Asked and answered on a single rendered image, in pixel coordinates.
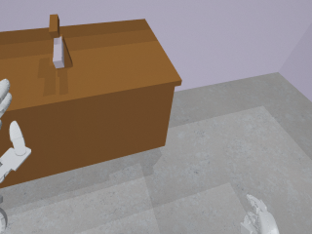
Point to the right robot hand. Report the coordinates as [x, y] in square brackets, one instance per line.
[263, 221]

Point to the counter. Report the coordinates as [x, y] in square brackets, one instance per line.
[113, 97]

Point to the left robot hand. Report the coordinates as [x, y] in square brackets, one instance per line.
[14, 157]

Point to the tap lever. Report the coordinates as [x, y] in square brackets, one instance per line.
[58, 55]

